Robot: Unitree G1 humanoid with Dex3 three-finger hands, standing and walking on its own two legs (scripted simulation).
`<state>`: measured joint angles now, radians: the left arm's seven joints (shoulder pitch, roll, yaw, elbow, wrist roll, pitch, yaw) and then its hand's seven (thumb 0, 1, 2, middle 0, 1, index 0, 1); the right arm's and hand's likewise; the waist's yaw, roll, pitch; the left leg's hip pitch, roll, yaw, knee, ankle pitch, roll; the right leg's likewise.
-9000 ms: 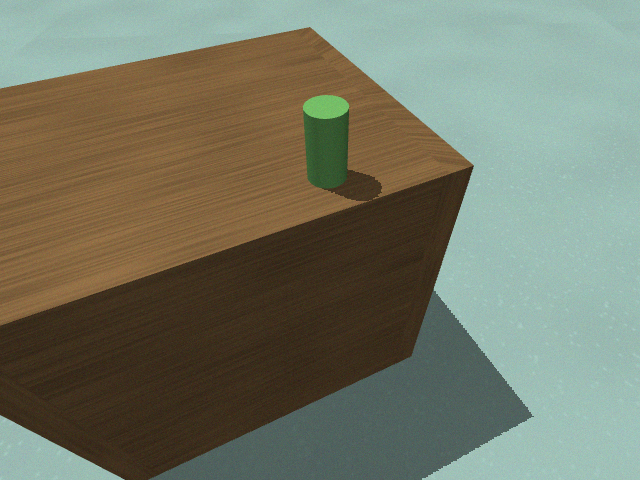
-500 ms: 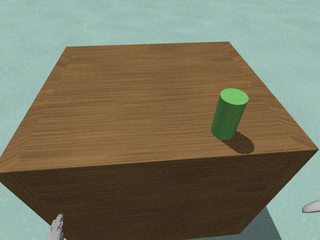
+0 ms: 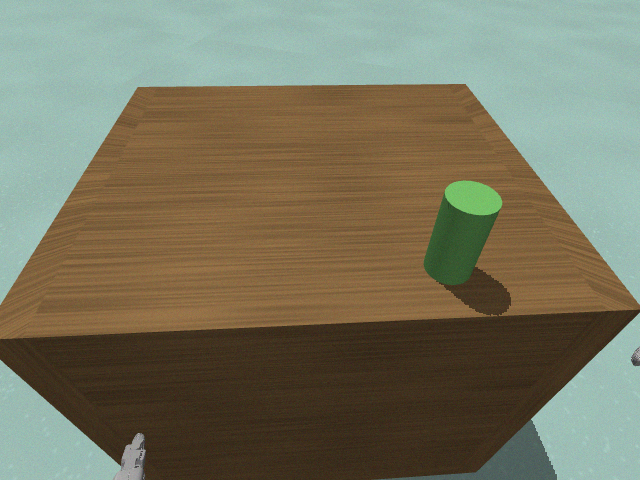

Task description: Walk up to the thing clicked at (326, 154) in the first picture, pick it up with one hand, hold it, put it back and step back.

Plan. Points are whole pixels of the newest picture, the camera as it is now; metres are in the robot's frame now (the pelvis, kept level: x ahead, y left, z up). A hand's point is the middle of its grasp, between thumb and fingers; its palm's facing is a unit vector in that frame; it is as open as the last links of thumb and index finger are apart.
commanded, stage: go down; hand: right
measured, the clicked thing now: (459, 235) +0.43 -0.19 +0.09
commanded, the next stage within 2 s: none
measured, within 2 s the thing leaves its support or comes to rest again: neither
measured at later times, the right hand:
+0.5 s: hand out of the picture +0.31 -0.36 +0.21, palm faces +0.21 +0.97 -0.12, open 17.4 cm
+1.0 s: hand out of the picture +0.33 -0.37 +0.21, palm faces +0.17 +0.98 -0.05, open 17.5 cm
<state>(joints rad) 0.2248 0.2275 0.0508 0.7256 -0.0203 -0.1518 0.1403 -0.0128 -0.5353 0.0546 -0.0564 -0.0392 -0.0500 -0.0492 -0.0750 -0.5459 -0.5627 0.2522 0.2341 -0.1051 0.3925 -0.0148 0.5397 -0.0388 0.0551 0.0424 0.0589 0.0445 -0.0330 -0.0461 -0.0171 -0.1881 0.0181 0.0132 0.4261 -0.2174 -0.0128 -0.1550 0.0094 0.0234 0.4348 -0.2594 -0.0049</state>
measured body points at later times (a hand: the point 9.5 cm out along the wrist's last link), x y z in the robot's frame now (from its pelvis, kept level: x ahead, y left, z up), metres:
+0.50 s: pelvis -0.01 +0.00 +0.00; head -0.01 +0.01 +0.45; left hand +0.14 +0.26 -0.09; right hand +0.30 -0.41 +0.22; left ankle +0.01 +0.13 -0.74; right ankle -0.02 -0.12 -0.74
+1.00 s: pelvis +0.00 +0.00 +0.00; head +0.00 +0.00 +0.45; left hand +0.15 +0.26 -0.08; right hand +0.32 -0.43 +0.21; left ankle +0.01 +0.13 -0.74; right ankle -0.02 -0.12 -0.74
